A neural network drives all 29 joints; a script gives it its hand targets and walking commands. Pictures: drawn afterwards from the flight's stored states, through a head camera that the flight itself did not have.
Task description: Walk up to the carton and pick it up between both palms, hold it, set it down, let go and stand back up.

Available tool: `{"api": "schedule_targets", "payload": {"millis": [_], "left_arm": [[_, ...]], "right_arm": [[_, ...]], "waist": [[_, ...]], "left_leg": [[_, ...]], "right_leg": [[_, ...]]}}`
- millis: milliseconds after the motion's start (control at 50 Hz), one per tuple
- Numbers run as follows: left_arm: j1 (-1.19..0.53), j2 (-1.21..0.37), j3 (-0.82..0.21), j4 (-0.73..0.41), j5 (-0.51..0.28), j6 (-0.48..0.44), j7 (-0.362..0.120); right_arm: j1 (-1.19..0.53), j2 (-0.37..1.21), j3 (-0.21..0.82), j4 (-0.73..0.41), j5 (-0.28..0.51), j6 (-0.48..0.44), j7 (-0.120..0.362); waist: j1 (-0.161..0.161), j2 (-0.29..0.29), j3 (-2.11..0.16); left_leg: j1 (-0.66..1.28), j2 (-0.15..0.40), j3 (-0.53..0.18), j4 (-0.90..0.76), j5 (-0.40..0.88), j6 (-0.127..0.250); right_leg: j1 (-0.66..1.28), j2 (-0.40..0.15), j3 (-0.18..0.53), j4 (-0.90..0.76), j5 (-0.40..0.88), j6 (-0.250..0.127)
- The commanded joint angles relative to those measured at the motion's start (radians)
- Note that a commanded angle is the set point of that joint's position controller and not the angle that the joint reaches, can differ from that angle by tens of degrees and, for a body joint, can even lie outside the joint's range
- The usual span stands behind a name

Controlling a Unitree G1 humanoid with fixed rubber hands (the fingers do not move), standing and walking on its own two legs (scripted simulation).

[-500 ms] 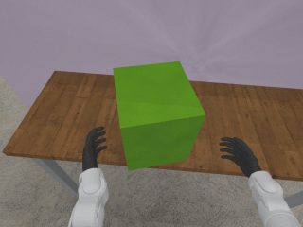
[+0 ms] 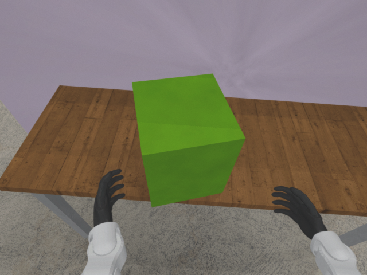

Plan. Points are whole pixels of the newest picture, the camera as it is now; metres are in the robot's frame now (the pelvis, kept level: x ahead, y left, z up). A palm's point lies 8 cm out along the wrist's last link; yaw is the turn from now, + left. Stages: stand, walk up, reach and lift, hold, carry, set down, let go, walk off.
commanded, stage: set down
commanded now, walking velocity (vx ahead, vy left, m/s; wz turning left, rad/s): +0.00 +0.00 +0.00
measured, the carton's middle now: (181, 142) +0.42 +0.04 +0.01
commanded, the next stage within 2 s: let go in 1.58 s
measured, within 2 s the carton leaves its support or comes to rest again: neither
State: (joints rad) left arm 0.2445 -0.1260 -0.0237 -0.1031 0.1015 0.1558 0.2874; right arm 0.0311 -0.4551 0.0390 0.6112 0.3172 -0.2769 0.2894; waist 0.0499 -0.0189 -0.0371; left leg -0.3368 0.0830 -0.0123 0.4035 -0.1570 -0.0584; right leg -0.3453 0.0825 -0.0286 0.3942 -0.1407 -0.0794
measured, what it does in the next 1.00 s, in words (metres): stands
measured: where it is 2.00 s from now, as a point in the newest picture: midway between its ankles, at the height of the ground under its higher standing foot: outside the picture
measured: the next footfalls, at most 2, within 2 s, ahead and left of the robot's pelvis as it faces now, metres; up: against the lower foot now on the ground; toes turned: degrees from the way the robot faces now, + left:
none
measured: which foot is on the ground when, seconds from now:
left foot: down 0.00-1.00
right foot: down 0.00-1.00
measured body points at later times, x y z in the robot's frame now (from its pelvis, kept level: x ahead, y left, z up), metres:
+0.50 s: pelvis +0.01 +0.00 +0.00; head +0.06 +0.02 +0.45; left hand +0.22 +0.18 -0.01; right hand +0.25 -0.25 -0.02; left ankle +0.03 +0.17 -0.74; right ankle +0.03 -0.06 -0.74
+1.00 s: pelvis +0.02 +0.02 +0.00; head +0.07 +0.04 +0.45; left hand +0.21 +0.20 -0.04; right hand +0.25 -0.23 -0.03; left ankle +0.03 +0.17 -0.74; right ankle +0.03 -0.06 -0.74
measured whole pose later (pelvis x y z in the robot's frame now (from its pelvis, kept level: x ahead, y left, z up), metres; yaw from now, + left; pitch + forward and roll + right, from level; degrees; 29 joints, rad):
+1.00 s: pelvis +0.02 +0.02 +0.00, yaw +1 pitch +6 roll +0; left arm 0.30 -0.05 0.00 0.12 0.10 0.07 0.16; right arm 0.11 -0.41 0.04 0.56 0.32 -0.26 0.20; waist 0.05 -0.04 0.01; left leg -0.33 0.06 -0.01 0.42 -0.19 -0.05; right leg -0.33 0.06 -0.03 0.39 -0.17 -0.06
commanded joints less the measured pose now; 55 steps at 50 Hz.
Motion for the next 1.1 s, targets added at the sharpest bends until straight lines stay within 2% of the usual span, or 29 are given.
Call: {"api": "schedule_targets", "payload": {"millis": [0, 60, 140, 200, 260, 280, 300, 320, 360, 380, 400, 420, 460, 480, 500, 560, 580, 640, 680, 720, 740, 800, 840, 860, 920, 940, 960, 1000, 1080], "left_arm": [[0.014, 0.049, -0.032, -0.162, -0.028, -0.033, -0.015], [0.021, 0.026, -0.05, -0.155, -0.038, -0.05, -0.023], [0.011, 0.069, -0.023, -0.164, -0.017, -0.069, -0.022], [0.014, 0.057, -0.047, -0.096, -0.035, -0.058, -0.039], [0.014, 0.079, -0.019, -0.1, -0.031, -0.076, -0.04], [-0.004, 0.094, 0.002, -0.018, -0.023, -0.065, -0.05], [-0.01, 0.09, -0.014, -0.058, -0.049, -0.071, -0.053], [-0.006, 0.1, 0.017, -0.008, -0.019, -0.067, -0.052], [-0.002, 0.109, 0.015, -0.105, -0.014, -0.083, -0.046], [0.005, 0.105, 0.011, -0.016, -0.01, -0.078, -0.059], [0.001, 0.118, 0.023, -0.037, -0.013, -0.085, -0.065], [-0.007, 0.111, 0.02, -0.11, -0.019, -0.101, -0.049], [-0.007, 0.13, 0.017, -0.035, -0.019, -0.093, -0.066], [0.012, 0.145, 0.037, -0.031, -0.023, -0.095, -0.066], [0.017, 0.128, 0.032, 0.007, -0.017, -0.095, -0.075], [0.064, 0.143, 0.054, -0.002, 0.005, -0.113, -0.087], [0.039, 0.145, 0.06, 0.01, 0.003, -0.118, -0.093], [0.041, 0.199, 0.062, 0.067, -0.017, -0.123, -0.118], [0.001, 0.188, 0.059, 0.027, -0.019, -0.132, -0.104], [0.001, 0.188, 0.053, 0.006, -0.034, -0.132, -0.099], [0.011, 0.187, 0.044, 0.044, -0.025, -0.133, -0.101], [0.021, 0.209, 0.044, 0.068, -0.033, -0.134, -0.108], [-0.003, 0.198, 0.044, 0.159, -0.037, -0.12, -0.125], [0.015, 0.202, 0.047, 0.113, -0.023, -0.122, -0.118], [-0.002, 0.221, 0.063, 0.189, -0.01, -0.104, -0.142], [-0.031, 0.226, 0.065, 0.083, -0.016, -0.115, -0.131], [0.001, 0.247, 0.079, 0.106, -0.019, -0.12, -0.135], [0.008, 0.251, 0.073, 0.134, -0.025, -0.119, -0.141], [0.001, 0.259, 0.083, 0.1, -0.024, -0.136, -0.133]], "right_arm": [[0.03, -0.252, -0.114, -0.241, 0.085, -0.025, -0.03], [0.043, -0.235, -0.097, -0.247, 0.089, -0.033, -0.032], [0.079, -0.2, -0.091, -0.225, 0.082, -0.033, -0.034], [0.064, -0.185, -0.092, -0.205, 0.069, -0.017, -0.04], [0.082, -0.182, -0.093, -0.236, 0.05, -0.02, -0.041], [0.065, -0.143, -0.056, -0.204, 0.049, -0.01, -0.048], [0.039, -0.168, -0.093, -0.231, 0.045, -0.007, -0.05], [0.077, -0.136, -0.063, -0.22, 0.036, -0.007, -0.053], [0.082, -0.143, -0.066, -0.237, 0.051, -0.019, -0.05], [0.084, -0.123, -0.057, -0.202, 0.039, -0.013, -0.055], [0.09, -0.111, -0.047, -0.214, 0.034, -0.01, -0.06], [0.071, -0.135, -0.062, -0.255, 0.038, -0.022, -0.055], [0.084, -0.117, -0.055, -0.18, 0.035, -0.008, -0.062], [0.084, -0.127, -0.044, -0.203, 0.029, -0.01, -0.062], [0.099, -0.128, -0.051, -0.176, 0.023, -0.005, -0.067], [0.152, -0.091, -0.028, -0.149, 0.017, -0.027, -0.075], [0.134, -0.086, -0.021, -0.17, 0.001, -0.031, -0.086], [0.137, -0.086, -0.012, -0.116, 0.004, -0.022, -0.104], [0.09, -0.072, -0.025, -0.149, -0.01, -0.025, -0.098], [0.074, -0.084, -0.031, -0.175, -0.004, -0.03, -0.088], [0.091, -0.059, -0.036, -0.136, -0.009, -0.023, -0.087], [0.121, -0.034, -0.016, -0.139, -0.021, -0.019, -0.093], [0.096, -0.034, -0.036, -0.113, -0.05, -0.004, -0.099], [0.114, -0.031, -0.026, -0.109, -0.042, -0.007, -0.093], [0.113, 0.0, -0.019, -0.08, -0.058, 0.019, -0.113], [0.104, -0.029, -0.042, -0.122, -0.06, 0.01, -0.113], [0.127, -0.017, -0.034, -0.11, -0.058, 0.011, -0.117], [0.137, 0.0, -0.032, -0.08, -0.088, 0.019, -0.127], [0.107, 0.0, -0.039, -0.131, -0.078, -0.004, -0.122]], "waist": [[-0.001, -0.18, -0.222], [-0.042, -0.196, -0.217], [-0.019, -0.15, -0.189], [-0.04, -0.14, -0.147], [-0.033, -0.167, -0.174], [-0.022, -0.218, -0.106], [-0.026, -0.189, -0.148], [-0.027, -0.203, -0.127], [-0.007, -0.158, -0.171], [-0.015, -0.162, -0.137], [-0.018, -0.193, -0.165], [-0.005, -0.158, -0.205], [-0.02, -0.176, -0.143], [-0.001, -0.184, -0.178], [-0.02, -0.183, -0.165], [-0.006, -0.172, -0.163], [-0.022, -0.188, -0.167], [-0.024, -0.194, -0.149], [-0.012, -0.141, -0.172], [-0.004, -0.154, -0.204], [-0.035, -0.145, -0.161], [-0.019, -0.124, -0.191], [-0.045, -0.136, -0.154], [-0.016, -0.116, -0.154], [-0.046, -0.122, -0.099], [-0.038, -0.094, -0.167], [-0.038, -0.13, -0.159], [-0.056, -0.118, -0.145], [-0.027, -0.114, -0.198]], "left_leg": [[0.162, -0.081, 0.014, -0.045, 0.02, 0.088], [0.145, -0.085, 0.011, -0.052, 0.066, 0.08], [0.138, -0.08, 0.011, -0.032, 0.044, 0.075], [0.122, -0.084, 0.003, -0.051, -0.039, 0.082], [0.105, -0.084, 0.015, -0.033, 0.002, 0.085], [0.053, -0.096, 0.034, -0.035, -0.041, 0.093], [0.088, -0.086, 0.022, -0.046, -0.031, 0.095], [0.07, -0.094, 0.034, -0.044, -0.005, 0.096], [0.087, -0.088, 0.027, -0.045, 0.033, 0.086], [0.086, -0.092, 0.041, -0.043, 0.021, 0.086], [0.072, -0.098, 0.04, -0.034, 0.033, 0.088], [0.103, -0.087, 0.02, -0.045, 0.035, 0.088], [0.07, -0.092, 0.028, -0.046, 0.01, 0.093], [0.049, -0.09, 0.034, -0.038, 0.044, 0.09], [0.045, -0.098, 0.03, -0.038, 0.021, 0.082], [0.05, -0.098, 0.03, -0.048, 0.082, 0.08], [0.042, -0.105, 0.036, -0.044, 0.086, 0.076], [0.039, -0.107, 0.042, -0.045, 0.025, 0.078], [0.059, -0.102, 0.038, -0.041, 0.015, 0.071], [0.059, -0.094, 0.032, -0.034, 0.063, 0.062], [0.066, -0.091, 0.033, -0.03, 0.02, 0.065], [0.081, -0.095, 0.034, -0.029, 0.035, 0.063], [0.084, -0.091, 0.036, -0.034, -0.004, 0.064], [0.08, -0.09, 0.039, -0.039, 0.009, 0.061], [0.086, -0.097, 0.043, -0.044, -0.006, 0.057], [0.111, -0.088, 0.032, -0.045, 0.013, 0.056], [0.077, -0.097, 0.045, -0.037, 0.028, 0.054], [0.082, -0.099, 0.037, -0.036, 0.014, 0.053], [0.09, -0.101, 0.037, -0.034, 0.06, 0.053]], "right_leg": [[0.309, -0.1, 0.163, -0.106, -0.066, 0.026], [0.335, -0.103, 0.152, -0.097, 0.004, 0.039], [0.31, -0.103, 0.166, -0.096, -0.072, 0.024], [0.281, -0.122, 0.182, -0.119, -0.149, 0.034], [0.313, -0.109, 0.17, -0.097, -0.143, 0.036], [0.312, -0.137, 0.211, -0.127, -0.196, 0.044], [0.32, -0.128, 0.192, -0.123, -0.204, 0.045], [0.344, -0.137, 0.194, -0.126, -0.16, 0.048], [0.364, -0.131, 0.185, -0.107, -0.088, 0.045], [0.346, -0.125, 0.184, -0.109, -0.087, 0.041], [0.384, -0.139, 0.202, -0.103, -0.06, 0.053], [0.376, -0.129, 0.186, -0.097, -0.074, 0.048], [0.376, -0.143, 0.205, -0.109, -0.107, 0.047], [0.399, -0.14, 0.196, -0.097, -0.063, 0.056], [0.407, -0.139, 0.2, -0.093, -0.033, 0.056], [0.462, -0.143, 0.203, -0.074, 0.134, 0.058], [0.467, -0.142, 0.193, -0.073, 0.163, 0.066], [0.437, -0.147, 0.208, -0.075, 0.092, 0.081], [0.412, -0.143, 0.204, -0.079, -0.02, 0.067], [0.41, -0.133, 0.18, -0.083, 0.01, 0.054], [0.371, -0.128, 0.179, -0.081, -0.038, 0.051], [0.373, -0.139, 0.176, -0.086, -0.019, 0.054], [0.335, -0.131, 0.166, -0.104, -0.095, 0.042], [0.337, -0.127, 0.156, -0.098, -0.074, 0.043], [0.337, -0.138, 0.168, -0.115, -0.091, 0.048], [0.354, -0.133, 0.157, -0.097, -0.076, 0.048], [0.373, -0.129, 0.165, -0.094, -0.026, 0.049], [0.386, -0.141, 0.169, -0.094, -0.011, 0.052], [0.384, -0.119, 0.144, -0.077, 0.005, 0.054]]}}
